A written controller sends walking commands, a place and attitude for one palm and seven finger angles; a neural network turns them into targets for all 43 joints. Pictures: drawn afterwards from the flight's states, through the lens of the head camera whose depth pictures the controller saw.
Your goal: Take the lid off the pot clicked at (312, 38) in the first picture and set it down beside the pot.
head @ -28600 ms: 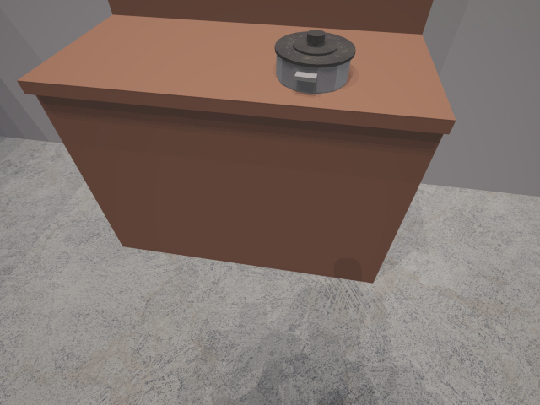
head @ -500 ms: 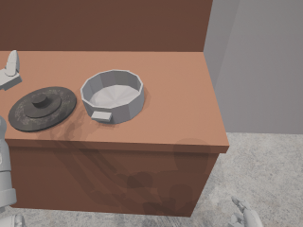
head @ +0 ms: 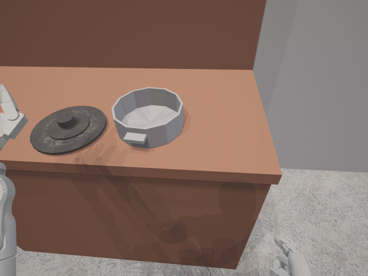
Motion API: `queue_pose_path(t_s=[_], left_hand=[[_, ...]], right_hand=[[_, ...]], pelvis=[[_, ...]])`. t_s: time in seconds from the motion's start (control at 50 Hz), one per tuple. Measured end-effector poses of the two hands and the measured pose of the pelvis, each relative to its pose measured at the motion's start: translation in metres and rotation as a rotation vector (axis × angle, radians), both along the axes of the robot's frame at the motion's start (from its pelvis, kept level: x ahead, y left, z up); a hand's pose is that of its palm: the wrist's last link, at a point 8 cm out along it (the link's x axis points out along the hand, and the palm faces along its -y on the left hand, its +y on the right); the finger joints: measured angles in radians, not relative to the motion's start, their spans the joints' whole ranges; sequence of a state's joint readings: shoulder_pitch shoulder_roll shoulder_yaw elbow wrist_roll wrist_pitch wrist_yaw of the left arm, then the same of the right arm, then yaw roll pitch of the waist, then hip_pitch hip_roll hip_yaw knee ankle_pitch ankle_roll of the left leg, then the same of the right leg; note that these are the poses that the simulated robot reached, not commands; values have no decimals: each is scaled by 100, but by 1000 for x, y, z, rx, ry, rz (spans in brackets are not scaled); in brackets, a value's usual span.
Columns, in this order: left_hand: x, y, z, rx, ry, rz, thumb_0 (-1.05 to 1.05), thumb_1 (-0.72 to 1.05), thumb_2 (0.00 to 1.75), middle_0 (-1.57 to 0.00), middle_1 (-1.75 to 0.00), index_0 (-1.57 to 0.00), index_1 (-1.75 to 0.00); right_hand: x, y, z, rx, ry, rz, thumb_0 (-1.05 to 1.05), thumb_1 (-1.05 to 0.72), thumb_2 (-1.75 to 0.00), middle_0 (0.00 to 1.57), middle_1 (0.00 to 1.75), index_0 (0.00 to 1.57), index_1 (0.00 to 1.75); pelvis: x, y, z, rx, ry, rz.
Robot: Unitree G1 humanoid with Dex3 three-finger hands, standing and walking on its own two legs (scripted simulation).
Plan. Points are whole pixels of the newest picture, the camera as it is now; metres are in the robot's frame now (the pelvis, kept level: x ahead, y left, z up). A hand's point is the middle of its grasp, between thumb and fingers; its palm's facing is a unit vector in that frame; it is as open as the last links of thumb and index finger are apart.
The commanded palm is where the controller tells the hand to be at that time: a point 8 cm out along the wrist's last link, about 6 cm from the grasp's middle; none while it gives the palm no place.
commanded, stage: draw the hand back to the body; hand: left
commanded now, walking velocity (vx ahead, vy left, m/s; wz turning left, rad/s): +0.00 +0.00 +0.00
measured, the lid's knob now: (66, 120) +0.47 +0.40 +0.08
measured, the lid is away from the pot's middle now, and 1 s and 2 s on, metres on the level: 0.24 0.24 0.24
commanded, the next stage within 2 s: step back with the hand held close in 0.54 s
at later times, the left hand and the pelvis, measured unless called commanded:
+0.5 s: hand out of the picture +0.17 +0.26 +0.27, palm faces +0.50 -0.81 -0.29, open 7.4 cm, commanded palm +0.12 +0.30 +0.27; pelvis +0.00 +0.02 +0.00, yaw +0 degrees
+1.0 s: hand (10, 166) +0.19 +0.28 +0.23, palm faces +0.34 -0.80 -0.49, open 7.4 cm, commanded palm +0.11 +0.33 +0.27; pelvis -0.03 +0.06 -0.01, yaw -3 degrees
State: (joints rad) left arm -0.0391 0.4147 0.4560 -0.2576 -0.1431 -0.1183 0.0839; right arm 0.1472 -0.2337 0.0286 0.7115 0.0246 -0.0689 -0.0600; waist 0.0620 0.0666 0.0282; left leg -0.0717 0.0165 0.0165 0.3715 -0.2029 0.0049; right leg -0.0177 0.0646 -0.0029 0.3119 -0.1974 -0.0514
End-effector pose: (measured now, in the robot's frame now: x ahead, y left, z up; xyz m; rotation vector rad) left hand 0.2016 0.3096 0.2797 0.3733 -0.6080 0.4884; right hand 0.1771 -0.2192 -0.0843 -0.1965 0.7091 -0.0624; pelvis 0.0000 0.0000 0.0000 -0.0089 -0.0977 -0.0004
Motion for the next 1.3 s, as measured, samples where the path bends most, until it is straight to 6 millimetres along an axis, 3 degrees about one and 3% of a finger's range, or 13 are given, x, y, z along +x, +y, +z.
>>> queue_pose_path(t_s=[0.46, 0.58, 0.66, 0.74, 0.82, 0.9, 0.96, 1.04, 1.18, 1.3], left_hand=[[-71, -12, -10, 121, 26, -55, 1, 88, 90, -21, -30, -21, -30], [-71, 1, -11, 86, 4, -19, 1, 88, 90, -21, -30, -21, -30], [-69, -1, -15, 84, 29, -34, 1, 89, 90, -21, -30, -21, -30], [-69, 3, -2, 196, -14, -23, 1, 88, 90, -21, -30, -21, -30], [-57, 10, -1, 229, -38, -49, 1, 88, 90, -21, -30, -21, -30], [-42, 14, -18, 226, 38, -110, 1, 89, 90, -21, -30, -21, -30], [-41, 14, -29, 261, 108, -154, 1, 89, 90, -21, -30, -21, -30], [-58, 10, -29, 330, 132, -191, 1, 88, 90, -21, -30, -21, -30], [-98, 9, 3, 417, -31, -109, 1, 88, 90, -22, -30, -22, -30], [-105, 20, -1, 322, -80, -89, 0, 88, 90, -21, -30, -22, -30]], right_hand=[[6, 34, 14, -9, -77, 47, 1, -90, -89, 20, 30, 21, 30], [6, 44, 13, -9, -68, 65, 1, -90, -89, 20, 30, 21, 30], [5, 48, 14, -7, -73, 69, 1, -90, -89, 20, 30, 21, 30], [2, 47, 16, -11, -61, 52, 1, -90, -89, 20, 30, 21, 30], [-8, 39, 16, -33, -24, 2, 1, -90, -89, 20, 30, 21, 30], [-25, 31, 17, -54, 1, -73, 1, -90, -89, 20, 30, 21, 30], [-41, 29, 17, -66, 18, -119, 1, -90, -89, 20, 30, 21, 30], [-64, 32, 15, -76, 36, -136, 1, -91, -89, 20, 30, 20, 30], [-89, 46, -5, -32, 49, -119, 1, -90, -89, 20, 30, 20, 30], [-111, 55, -14, 9, 53, -138, 1, -90, -89, 20, 30, 21, 30]], pelvis=[[-4, 22, -1, -11, -19, 1], [-7, 26, -1, -13, -24, 9], [-7, 28, -1, -13, -18, 1], [-8, 32, -2, -26, 18, -10], [-12, 41, -3, -34, 50, -20], [-19, 52, -4, -26, 72, -36], [-25, 59, -6, -18, 84, -45], [-34, 63, -10, -6, 95, -51], [-50, 65, -15, -12, 126, -44], [-77, 67, -17, -52, 105, -37]])
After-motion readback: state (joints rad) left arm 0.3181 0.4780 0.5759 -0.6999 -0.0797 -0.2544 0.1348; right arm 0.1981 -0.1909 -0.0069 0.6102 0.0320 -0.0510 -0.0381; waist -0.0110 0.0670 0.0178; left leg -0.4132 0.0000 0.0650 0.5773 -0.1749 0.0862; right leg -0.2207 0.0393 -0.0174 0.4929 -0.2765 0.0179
